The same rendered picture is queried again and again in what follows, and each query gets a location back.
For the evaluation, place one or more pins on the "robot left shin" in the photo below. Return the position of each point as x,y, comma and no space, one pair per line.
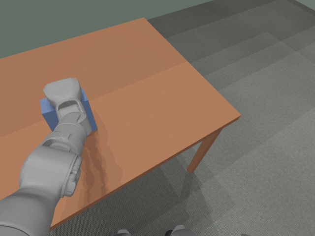
123,231

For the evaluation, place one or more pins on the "robot right shin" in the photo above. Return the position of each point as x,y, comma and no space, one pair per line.
178,227

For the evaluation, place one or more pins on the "table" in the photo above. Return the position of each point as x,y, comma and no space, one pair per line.
149,104

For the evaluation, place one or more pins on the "robot shin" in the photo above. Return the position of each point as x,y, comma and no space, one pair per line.
178,227
123,231

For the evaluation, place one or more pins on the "sponge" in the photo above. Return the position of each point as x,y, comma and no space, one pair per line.
50,115

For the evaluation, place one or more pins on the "robot left hand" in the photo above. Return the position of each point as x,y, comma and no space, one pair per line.
62,89

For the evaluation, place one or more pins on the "robot left upper arm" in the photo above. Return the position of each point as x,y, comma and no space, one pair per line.
50,175

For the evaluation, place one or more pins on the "left robot forearm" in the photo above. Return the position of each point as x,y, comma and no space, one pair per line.
71,132

